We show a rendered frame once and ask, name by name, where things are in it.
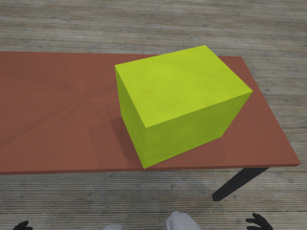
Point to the carton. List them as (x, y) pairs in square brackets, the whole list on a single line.
[(178, 101)]

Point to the table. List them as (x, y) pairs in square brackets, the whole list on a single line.
[(60, 113)]

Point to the right robot hand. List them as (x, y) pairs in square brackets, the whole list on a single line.
[(259, 220)]

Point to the left robot hand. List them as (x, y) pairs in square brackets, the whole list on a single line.
[(23, 226)]

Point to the robot right thigh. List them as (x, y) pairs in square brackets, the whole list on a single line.
[(181, 221)]

